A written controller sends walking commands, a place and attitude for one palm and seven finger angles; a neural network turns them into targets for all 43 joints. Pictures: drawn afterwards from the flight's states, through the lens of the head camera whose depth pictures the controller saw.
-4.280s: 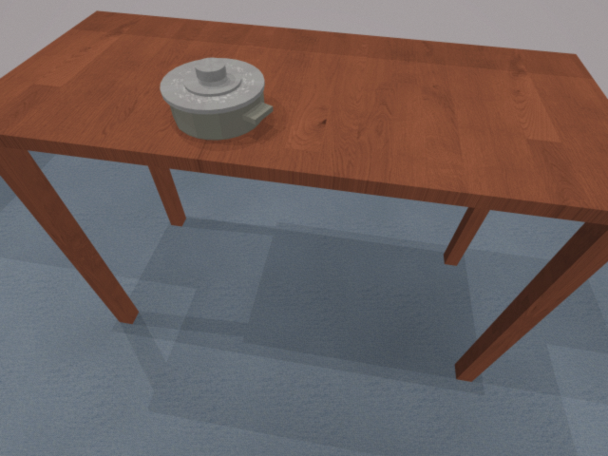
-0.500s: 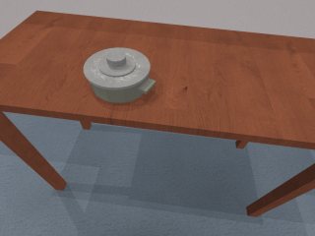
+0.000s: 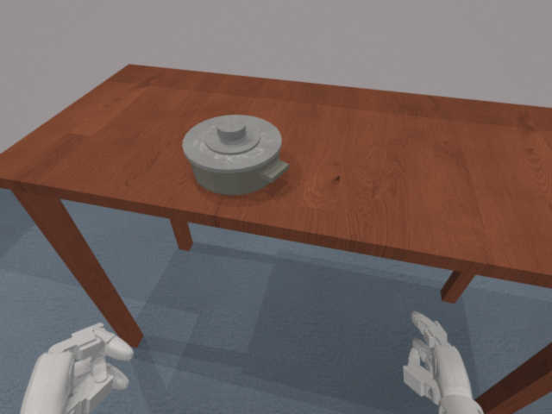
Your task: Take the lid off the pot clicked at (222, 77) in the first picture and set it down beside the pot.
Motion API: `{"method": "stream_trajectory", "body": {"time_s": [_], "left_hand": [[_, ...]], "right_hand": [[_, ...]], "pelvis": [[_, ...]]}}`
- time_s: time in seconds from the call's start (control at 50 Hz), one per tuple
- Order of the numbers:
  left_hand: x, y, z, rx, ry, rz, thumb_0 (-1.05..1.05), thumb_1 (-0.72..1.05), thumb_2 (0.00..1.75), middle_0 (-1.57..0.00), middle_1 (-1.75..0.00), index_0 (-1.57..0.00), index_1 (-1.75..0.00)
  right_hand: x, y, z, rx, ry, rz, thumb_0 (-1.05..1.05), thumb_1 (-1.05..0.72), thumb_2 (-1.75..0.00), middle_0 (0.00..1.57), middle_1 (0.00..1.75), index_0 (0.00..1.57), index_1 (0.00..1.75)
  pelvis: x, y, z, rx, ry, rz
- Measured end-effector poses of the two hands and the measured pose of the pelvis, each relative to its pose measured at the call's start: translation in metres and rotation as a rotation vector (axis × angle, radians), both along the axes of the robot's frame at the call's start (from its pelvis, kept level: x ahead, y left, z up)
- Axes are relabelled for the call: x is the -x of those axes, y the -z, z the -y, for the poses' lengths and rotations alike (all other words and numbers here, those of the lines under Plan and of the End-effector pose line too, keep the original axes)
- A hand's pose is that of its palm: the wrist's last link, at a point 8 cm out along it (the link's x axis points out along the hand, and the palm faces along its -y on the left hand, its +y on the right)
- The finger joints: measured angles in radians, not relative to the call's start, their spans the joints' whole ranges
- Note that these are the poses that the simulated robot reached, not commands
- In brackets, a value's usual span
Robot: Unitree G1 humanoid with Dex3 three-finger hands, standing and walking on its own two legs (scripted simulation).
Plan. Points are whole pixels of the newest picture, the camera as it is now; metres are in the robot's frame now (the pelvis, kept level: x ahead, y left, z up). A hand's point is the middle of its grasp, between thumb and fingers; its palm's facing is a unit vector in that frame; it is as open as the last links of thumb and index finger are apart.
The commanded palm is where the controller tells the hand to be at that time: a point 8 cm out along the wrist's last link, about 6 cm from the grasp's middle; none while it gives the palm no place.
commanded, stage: lift the closed hand beside the body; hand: left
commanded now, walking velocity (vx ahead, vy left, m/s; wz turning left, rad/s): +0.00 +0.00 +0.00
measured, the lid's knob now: (231, 128) +0.54 +0.17 +0.15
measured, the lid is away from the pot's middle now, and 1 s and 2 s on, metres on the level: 0.00 0.00 0.00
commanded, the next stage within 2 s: raise the hand higher, near the body in 0.08 s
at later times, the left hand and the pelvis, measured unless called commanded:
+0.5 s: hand (91, 322) +0.16 +0.23 +0.14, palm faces +0.30 -0.83 -0.46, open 3.1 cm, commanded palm +0.11 +0.27 +0.17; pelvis +0.01 +0.00 +0.00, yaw -2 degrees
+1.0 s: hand (65, 268) +0.18 +0.24 +0.21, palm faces +0.39 -0.82 -0.41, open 3.1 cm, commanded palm +0.13 +0.28 +0.23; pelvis +0.00 +0.01 +0.00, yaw -2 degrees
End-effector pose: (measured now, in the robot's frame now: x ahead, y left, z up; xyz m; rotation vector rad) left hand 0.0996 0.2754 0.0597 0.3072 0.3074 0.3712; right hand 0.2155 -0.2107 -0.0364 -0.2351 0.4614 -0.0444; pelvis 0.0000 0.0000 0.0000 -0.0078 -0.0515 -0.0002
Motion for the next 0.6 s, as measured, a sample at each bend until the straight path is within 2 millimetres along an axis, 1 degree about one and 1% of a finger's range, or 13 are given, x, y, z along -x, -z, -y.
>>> {"method": "stream_trajectory", "body": {"time_s": [0.06, 0.14, 0.24, 0.3, 0.42, 0.52, 0.6], "left_hand": [[-0.003, -0.017, 0.001, -0.034, 0.016, 0.051, 0.01, 0.9, 0.9, -1.12, -1.3, -1.12, -1.3], [-0.009, -0.041, 0.002, -0.092, 0.053, 0.114, 0.01, 0.9, 0.9, -1.21, -1.4, -1.22, -1.41], [-0.017, -0.07, 0.003, -0.172, 0.098, 0.186, 0.01, 0.9, 0.9, -1.27, -1.46, -1.27, -1.47], [-0.02, -0.08, 0.004, -0.198, 0.116, 0.21, 0.01, 0.89, 0.9, -1.28, -1.48, -1.29, -1.48], [-0.024, -0.094, 0.008, -0.224, 0.148, 0.262, 0.01, 0.89, 0.9, -1.3, -1.49, -1.3, -1.5], [-0.026, -0.105, 0.005, -0.245, 0.147, 0.312, 0.01, 0.89, 0.9, -1.3, -1.49, -1.3, -1.5], [-0.029, -0.114, 0.003, -0.253, 0.144, 0.364, 0.01, 0.89, 0.9, -1.3, -1.5, -1.31, -1.5]], "right_hand": [[0.009, 0.009, -0.001, -0.01, 0.005, -0.037, 0.01, -0.9, -0.9, 0.2, 0.3, 0.2, 0.3], [0.023, 0.022, -0.003, -0.034, 0.024, -0.085, 0.01, -0.9, -0.9, 0.21, 0.3, 0.2, 0.3], [0.035, 0.033, -0.005, -0.06, 0.049, -0.122, 0.01, -0.9, -0.9, 0.21, 0.3, 0.2, 0.3], [0.038, 0.036, -0.003, -0.069, 0.063, -0.131, 0.01, -0.9, -0.9, 0.21, 0.3, 0.2, 0.3], [0.034, 0.032, 0.002, -0.054, 0.071, -0.11, 0.01, -0.9, -0.9, 0.21, 0.3, 0.2, 0.3], [0.024, 0.023, 0.004, -0.037, 0.069, -0.081, 0.01, -0.9, -0.9, 0.21, 0.3, 0.2, 0.3], [0.016, 0.016, 0.002, -0.026, 0.052, -0.054, 0.01, -0.9, -0.9, 0.21, 0.3, 0.2, 0.3]], "pelvis": [[-0.001, 0.0, 0.001, -0.001, 0.003, 0.01], [-0.003, -0.001, 0.002, -0.003, 0.01, 0.02], [-0.005, -0.001, 0.001, -0.004, 0.021, 0.027], [-0.006, -0.001, 0.001, -0.006, 0.026, 0.027], [-0.007, -0.002, -0.001, -0.005, 0.032, 0.028], [-0.007, -0.002, -0.001, -0.004, 0.034, 0.031], [-0.007, -0.002, -0.003, -0.002, 0.034, 0.036]]}}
